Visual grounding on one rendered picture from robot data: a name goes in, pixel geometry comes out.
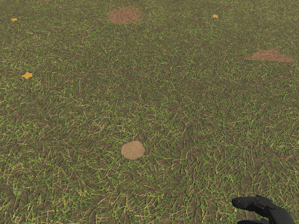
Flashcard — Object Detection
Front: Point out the right robot hand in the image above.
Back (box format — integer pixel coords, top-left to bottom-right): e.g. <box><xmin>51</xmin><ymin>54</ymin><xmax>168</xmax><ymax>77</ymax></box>
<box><xmin>232</xmin><ymin>194</ymin><xmax>296</xmax><ymax>224</ymax></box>

